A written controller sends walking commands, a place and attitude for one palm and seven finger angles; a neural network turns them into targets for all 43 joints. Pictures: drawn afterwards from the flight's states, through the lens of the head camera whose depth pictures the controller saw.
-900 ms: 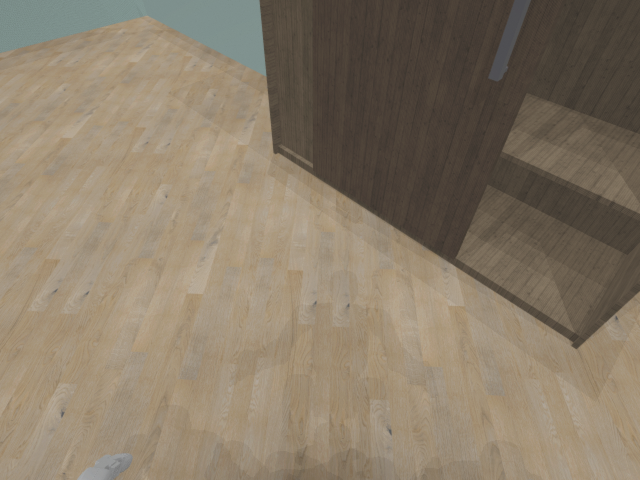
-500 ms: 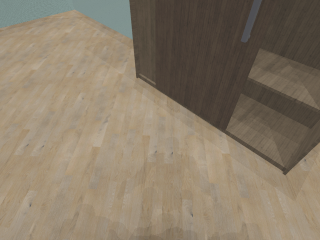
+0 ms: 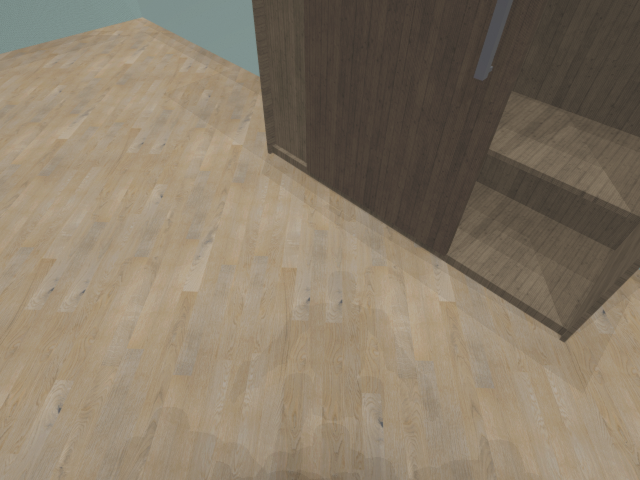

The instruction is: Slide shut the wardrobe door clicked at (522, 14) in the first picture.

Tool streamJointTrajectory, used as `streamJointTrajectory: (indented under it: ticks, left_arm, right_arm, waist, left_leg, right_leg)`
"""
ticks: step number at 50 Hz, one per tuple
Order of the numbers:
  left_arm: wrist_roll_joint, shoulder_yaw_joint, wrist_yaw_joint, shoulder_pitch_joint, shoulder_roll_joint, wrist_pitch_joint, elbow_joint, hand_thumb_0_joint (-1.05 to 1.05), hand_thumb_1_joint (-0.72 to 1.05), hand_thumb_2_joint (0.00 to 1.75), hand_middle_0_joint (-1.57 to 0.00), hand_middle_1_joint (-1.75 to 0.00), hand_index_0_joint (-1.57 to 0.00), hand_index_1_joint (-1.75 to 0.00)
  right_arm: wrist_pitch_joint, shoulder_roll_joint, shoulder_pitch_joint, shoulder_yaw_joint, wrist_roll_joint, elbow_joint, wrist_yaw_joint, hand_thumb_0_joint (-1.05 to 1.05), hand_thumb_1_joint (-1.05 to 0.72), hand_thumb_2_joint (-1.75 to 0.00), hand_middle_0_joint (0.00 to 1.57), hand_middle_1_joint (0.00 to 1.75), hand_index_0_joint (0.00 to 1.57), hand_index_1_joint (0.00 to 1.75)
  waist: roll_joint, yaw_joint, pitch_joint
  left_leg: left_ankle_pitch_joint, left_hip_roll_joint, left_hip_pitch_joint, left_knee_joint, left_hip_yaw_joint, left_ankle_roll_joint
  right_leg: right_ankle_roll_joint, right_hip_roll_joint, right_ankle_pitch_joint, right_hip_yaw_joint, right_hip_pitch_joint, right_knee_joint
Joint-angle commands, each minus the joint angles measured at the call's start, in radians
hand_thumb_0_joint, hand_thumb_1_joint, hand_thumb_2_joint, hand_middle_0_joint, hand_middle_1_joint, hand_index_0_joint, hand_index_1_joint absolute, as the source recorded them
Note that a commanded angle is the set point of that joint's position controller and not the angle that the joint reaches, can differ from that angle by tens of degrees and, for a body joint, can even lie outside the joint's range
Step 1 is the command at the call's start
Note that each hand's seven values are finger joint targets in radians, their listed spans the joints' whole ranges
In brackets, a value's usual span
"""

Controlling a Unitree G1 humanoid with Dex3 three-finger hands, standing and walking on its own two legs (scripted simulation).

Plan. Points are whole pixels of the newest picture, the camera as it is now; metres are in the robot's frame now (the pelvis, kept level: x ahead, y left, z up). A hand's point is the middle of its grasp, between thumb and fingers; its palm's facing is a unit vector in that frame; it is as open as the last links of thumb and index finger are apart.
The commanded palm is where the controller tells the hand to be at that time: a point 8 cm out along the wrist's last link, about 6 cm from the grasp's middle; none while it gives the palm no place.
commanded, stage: look at it before walking up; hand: left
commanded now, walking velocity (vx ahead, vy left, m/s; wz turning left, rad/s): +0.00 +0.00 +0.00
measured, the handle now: (501, 22) +1.10 -0.39 +0.14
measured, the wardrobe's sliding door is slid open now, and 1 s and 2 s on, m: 0.49 0.49 0.49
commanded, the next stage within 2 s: walk to a spot facing it in 0.54 s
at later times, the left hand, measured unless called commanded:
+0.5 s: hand out of the picture +0.09 +0.25 -0.15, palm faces -0.03 -0.94 -0.33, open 7.4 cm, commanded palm none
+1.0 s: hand out of the picture +0.04 +0.22 -0.19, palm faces +0.04 -0.99 -0.17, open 7.4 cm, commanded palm none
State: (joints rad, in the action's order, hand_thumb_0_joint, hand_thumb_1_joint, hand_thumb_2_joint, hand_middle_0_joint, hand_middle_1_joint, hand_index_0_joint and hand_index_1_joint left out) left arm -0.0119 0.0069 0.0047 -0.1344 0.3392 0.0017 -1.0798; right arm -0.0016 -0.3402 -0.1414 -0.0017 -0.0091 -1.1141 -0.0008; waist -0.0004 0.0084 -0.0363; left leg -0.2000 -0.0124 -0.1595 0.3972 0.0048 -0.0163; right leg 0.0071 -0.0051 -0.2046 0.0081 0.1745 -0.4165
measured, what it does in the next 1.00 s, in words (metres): shifts its weight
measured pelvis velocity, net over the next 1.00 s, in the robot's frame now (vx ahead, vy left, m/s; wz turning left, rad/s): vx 0.07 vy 0.04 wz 0.02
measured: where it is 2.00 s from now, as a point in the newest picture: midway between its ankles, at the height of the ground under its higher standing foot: (317, 410)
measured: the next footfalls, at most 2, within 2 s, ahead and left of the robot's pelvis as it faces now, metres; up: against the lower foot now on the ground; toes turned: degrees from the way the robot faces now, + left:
right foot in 1.36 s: +0.38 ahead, -0.09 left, +0.00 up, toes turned -6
left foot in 1.84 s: +0.56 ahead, +0.15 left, +0.00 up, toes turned +15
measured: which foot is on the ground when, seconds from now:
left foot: down 0.00-1.00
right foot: down 0.00-0.94, up 0.96-1.00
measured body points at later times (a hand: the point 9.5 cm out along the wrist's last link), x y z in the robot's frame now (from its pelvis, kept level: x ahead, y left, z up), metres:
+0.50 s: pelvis +0.01 +0.00 +0.00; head +0.01 +0.00 +0.45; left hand +0.09 +0.30 -0.13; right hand +0.09 -0.30 -0.13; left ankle +0.01 +0.13 -0.74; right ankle +0.02 -0.11 -0.74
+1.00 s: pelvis +0.07 +0.04 -0.01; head +0.07 +0.06 +0.44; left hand +0.04 +0.28 -0.18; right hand +0.06 -0.21 -0.15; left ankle +0.03 +0.13 -0.74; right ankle +0.01 -0.10 -0.71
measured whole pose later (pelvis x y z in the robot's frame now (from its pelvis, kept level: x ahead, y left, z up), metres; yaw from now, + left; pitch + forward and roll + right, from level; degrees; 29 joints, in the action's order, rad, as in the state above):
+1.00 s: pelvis +0.07 +0.04 -0.01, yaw +1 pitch -1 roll -1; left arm -0.02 -0.02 0.01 -0.36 0.22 -0.02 -1.11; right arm -0.03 -0.19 -0.35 0.01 -0.02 -1.11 0.00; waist 0.04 0.01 0.02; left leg -0.37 0.00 -0.16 0.54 -0.07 0.04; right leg 0.01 0.03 -0.44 -0.02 0.25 -0.79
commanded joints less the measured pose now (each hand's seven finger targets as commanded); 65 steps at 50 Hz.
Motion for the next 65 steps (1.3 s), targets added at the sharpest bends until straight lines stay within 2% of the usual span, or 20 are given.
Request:
streamJointTrajectory:
  ticks: [1, 14, 32, 34, 37, 39, 41, 42, 44, 45, 46, 47, 48, 50, 52, 53, 56, 62, 63, 65]
  left_arm:
    - [0.0, -0.045, -0.015, 0.045, 0.211, 0.025, 0.069, 0.0, 0.9, 0.9, -0.2, -0.3, -0.2, -0.3]
    - [0.001, -0.043, -0.017, 0.041, 0.208, 0.029, 0.066, 0.0, 0.9, 0.9, -0.2, -0.3, -0.2, -0.3]
    - [0.001, -0.044, -0.016, 0.041, 0.211, 0.03, 0.062, 0.0, 0.9, 0.9, -0.2, -0.3, -0.2, -0.3]
    - [0.001, -0.017, -0.019, -0.04, 0.087, 0.008, 0.029, 0.0, 0.9, 0.9, -0.2, -0.3, -0.2, -0.3]
    - [-0.01, -0.033, -0.006, -0.092, 0.115, -0.006, 0.028, 0.0, 0.9, 0.9, -0.2, -0.3, -0.2, -0.3]
    - [-0.013, -0.05, -0.003, -0.136, 0.139, -0.005, 0.034, 0.0, 0.9, 0.9, -0.2, -0.3, -0.2, -0.3]
    - [-0.01, -0.064, -0.007, -0.173, 0.15, 0.006, 0.039, 0.0, 0.9, 0.9, -0.2, -0.3, -0.2, -0.3]
    - [-0.009, -0.07, -0.009, -0.17, 0.145, 0.014, 0.046, 0.0, 0.9, 0.9, -0.2, -0.3, -0.2, -0.3]
    - [-0.007, -0.072, -0.008, -0.146, 0.117, 0.022, 0.057, 0.0, 0.9, 0.9, -0.2, -0.3, -0.2, -0.3]
    - [-0.006, -0.069, -0.005, -0.126, 0.091, 0.021, 0.066, 0.0, 0.9, 0.9, -0.2, -0.3, -0.2, -0.3]
    - [-0.003, -0.062, 0.0, -0.111, 0.039, 0.02, 0.079, 0.0, 0.9, 0.9, -0.2, -0.3, -0.2, -0.3]
    - [0.0, -0.049, 0.007, -0.086, -0.031, 0.021, 0.107, 0.0, 0.9, 0.9, -0.2, -0.3, -0.2, -0.3]
    - [-0.014, -0.049, 0.0, -0.011, -0.02, 0.032, 0.139, 0.0, 0.9, 0.9, -0.2, -0.3, -0.2, -0.3]
    - [-0.016, -0.059, 0.008, -0.019, -0.014, 0.039, 0.125, 0.0, 0.9, 0.9, -0.2, -0.3, -0.2, -0.3]
    - [-0.017, -0.06, 0.018, -0.048, -0.052, 0.045, 0.104, 0.0, 0.9, 0.9, -0.2, -0.3, -0.2, -0.3]
    - [-0.015, -0.059, 0.02, -0.063, -0.069, 0.043, 0.1, 0.0, 0.9, 0.9, -0.2, -0.3, -0.2, -0.3]
    - [-0.013, -0.058, 0.024, -0.043, -0.103, 0.034, 0.105, 0.0, 0.9, 0.9, -0.2, -0.3, -0.2, -0.3]
    - [-0.002, -0.055, 0.029, 0.081, -0.143, 0.038, 0.151, 0.0, 0.9, 0.9, -0.2, -0.3, -0.2, -0.3]
    - [-0.003, -0.058, 0.027, 0.07, -0.137, 0.04, 0.148, 0.0, 0.9, 0.9, -0.2, -0.3, -0.2, -0.3]
    - [-0.007, -0.069, 0.019, -0.044, -0.112, 0.048, 0.117, 0.0, 0.9, 0.9, -0.2, -0.3, -0.2, -0.3]
  right_arm:
    - [-0.029, -0.204, 0.049, 0.041, -0.002, 0.067, 0.01, 0.0, -0.9, -0.9, 0.2, 0.3, 0.2, 0.3]
    - [-0.032, -0.203, 0.06, 0.041, 0.0, 0.067, 0.012, 0.0, -0.9, -0.9, 0.2, 0.3, 0.2, 0.3]
    - [-0.031, -0.207, 0.077, 0.04, 0.001, 0.068, 0.013, 0.0, -0.9, -0.9, 0.2, 0.3, 0.2, 0.3]
    - [-0.012, -0.075, 0.008, 0.007, -0.007, 0.038, 0.006, 0.0, -0.9, -0.9, 0.2, 0.3, 0.2, 0.3]
    - [0.002, -0.071, -0.02, 0.013, -0.018, 0.045, -0.001, 0.0, -0.9, -0.9, 0.2, 0.3, 0.2, 0.3]
    - [0.002, -0.056, -0.031, 0.016, -0.019, 0.062, -0.003, 0.0, -0.9, -0.9, 0.2, 0.3, 0.2, 0.3]
    - [-0.006, -0.037, -0.048, 0.023, -0.018, 0.081, -0.005, 0.0, -0.9, -0.9, 0.2, 0.3, 0.2, 0.3]
    - [-0.012, -0.028, -0.068, 0.026, -0.016, 0.084, -0.005, 0.0, -0.9, -0.9, 0.2, 0.3, 0.2, 0.3]
    - [-0.026, -0.001, -0.138, 0.028, -0.011, 0.07, -0.007, 0.0, -0.9, -0.9, 0.2, 0.3, 0.2, 0.3]
    - [-0.033, 0.004, -0.197, 0.03, -0.009, 0.052, -0.007, 0.0, -0.9, -0.9, 0.2, 0.3, 0.2, 0.3]
    - [-0.041, -0.025, -0.29, 0.041, -0.012, 0.026, -0.001, 0.0, -0.9, -0.9, 0.2, 0.3, 0.2, 0.3]
    - [-0.048, -0.103, -0.396, 0.066, -0.023, -0.002, 0.01, 0.0, -0.9, -0.9, 0.2, 0.3, 0.2, 0.3]
    - [-0.049, -0.094, -0.44, 0.065, -0.018, -0.011, 0.016, 0.0, -0.9, -0.9, 0.2, 0.3, 0.2, 0.3]
    - [-0.061, -0.014, -0.396, 0.048, -0.006, 0.004, 0.025, 0.0, -0.9, -0.9, 0.2, 0.3, 0.2, 0.3]
    - [-0.082, 0.02, -0.387, 0.039, -0.01, 0.006, 0.032, 0.0, -0.9, -0.9, 0.2, 0.3, 0.2, 0.3]
    - [-0.089, 0.031, -0.398, 0.039, -0.01, -0.003, 0.036, 0.0, -0.9, -0.9, 0.2, 0.3, 0.2, 0.3]
    - [-0.098, 0.06, -0.424, 0.041, -0.003, -0.024, 0.043, 0.0, -0.9, -0.9, 0.2, 0.3, 0.2, 0.3]
    - [-0.096, 0.079, -0.433, 0.044, -0.01, -0.056, 0.046, 0.0, -0.9, -0.9, 0.2, 0.3, 0.2, 0.3]
    - [-0.095, 0.072, -0.435, 0.047, -0.009, -0.06, 0.046, 0.0, -0.9, -0.9, 0.2, 0.3, 0.2, 0.3]
    - [-0.093, 0.052, -0.418, 0.055, -0.007, -0.065, 0.045, 0.0, -0.9, -0.9, 0.2, 0.3, 0.2, 0.3]
  waist:
    - [0.01, -0.005, 0.043]
    - [-0.002, -0.006, 0.076]
    - [-0.004, -0.007, 0.071]
    - [0.007, -0.011, 0.086]
    - [0.058, -0.025, -0.029]
    - [0.143, -0.037, -0.077]
    - [0.173, -0.034, -0.088]
    - [0.159, -0.023, -0.086]
    - [0.103, 0.013, -0.073]
    - [0.033, 0.038, -0.076]
    - [-0.097, 0.069, -0.081]
    - [-0.314, 0.101, -0.09]
    - [-0.261, 0.106, -0.153]
    - [-0.106, 0.068, -0.173]
    - [-0.069, 0.044, -0.127]
    - [-0.078, 0.035, -0.094]
    - [-0.098, 0.027, -0.08]
    - [-0.143, 0.037, -0.125]
    - [-0.147, 0.029, -0.116]
    - [-0.124, -0.026, -0.043]
  left_leg:
    - [0.023, -0.098, -0.007, -0.081, 0.09, 0.04]
    - [0.115, -0.105, 0.028, -0.074, 0.088, 0.039]
    - [0.133, -0.107, 0.045, -0.088, 0.092, 0.038]
    - [-0.014, -0.091, 0.031, -0.066, 0.067, 0.021]
    - [-0.317, -0.043, -0.12, -0.018, 0.053, 0.027]
    - [-0.323, -0.007, -0.215, 0.106, 0.002, 0.023]
    - [-0.249, -0.014, -0.249, 0.229, -0.039, 0.025]
    - [-0.228, -0.027, -0.239, 0.234, -0.034, 0.027]
    - [-0.184, -0.038, -0.116, 0.124, -0.046, 0.036]
    - [-0.183, -0.036, -0.003, 0.047, -0.032, 0.044]
    - [-0.266, -0.105, 0.086, -0.071, 0.117, 0.076]
    - [-0.389, -0.299, 0.171, -0.226, 0.403, 0.156]
    - [-0.346, -0.358, 0.15, -0.285, 0.509, 0.199]
    - [-0.18, -0.347, 0.134, -0.264, 0.442, 0.224]
    - [0.086, -0.301, 0.18, -0.227, 0.304, 0.211]
    - [0.212, -0.278, 0.221, -0.206, 0.243, 0.206]
    - [0.333, -0.233, 0.243, -0.203, 0.129, 0.19]
    - [0.402, -0.209, 0.138, -0.223, 0.015, 0.165]
    - [0.49, -0.221, 0.141, -0.192, 0.013, 0.165]
    - [0.705, -0.228, 0.161, -0.039, -0.006, 0.152]
  right_leg:
    - [0.03, 0.119, -0.013, 0.124, 0.015, 0.101]
    - [0.03, 0.124, 0.121, 0.113, -0.021, 0.085]
    - [0.027, 0.126, 0.142, 0.106, -0.037, 0.099]
    - [0.008, 0.121, -0.061, 0.097, -0.042, 0.099]
    - [0.035, 0.132, -0.411, 0.166, 0.019, 0.15]
    - [0.079, 0.195, -0.529, 0.255, 0.019, 0.21]
    - [0.134, 0.275, -0.547, 0.335, 0.01, 0.256]
    - [0.15, 0.286, -0.504, 0.328, 0.014, 0.245]
    - [0.139, 0.254, -0.4, 0.229, 0.081, 0.163]
    - [0.112, 0.197, -0.371, 0.145, 0.166, 0.081]
    - [0.067, 0.099, -0.318, 0.04, 0.27, -0.104]
    - [0.015, -0.007, -0.3, -0.113, 0.445, -0.403]
    - [0.021, 0.013, -0.339, -0.046, 0.536, -0.551]
    - [0.022, 0.094, -0.221, 0.004, 0.578, -0.663]
    - [0.005, 0.113, -0.159, -0.014, 0.558, -0.681]
    - [-0.005, 0.111, -0.139, -0.032, 0.557, -0.679]
    - [-0.014, 0.108, -0.069, -0.068, 0.569, -0.64]
    - [0.012, 0.07, 0.029, -0.145, 0.376, -0.297]
    - [0.027, 0.055, 0.021, -0.147, 0.323, -0.272]
    - [0.057, 0.021, 0.005, -0.15, 0.174, -0.222]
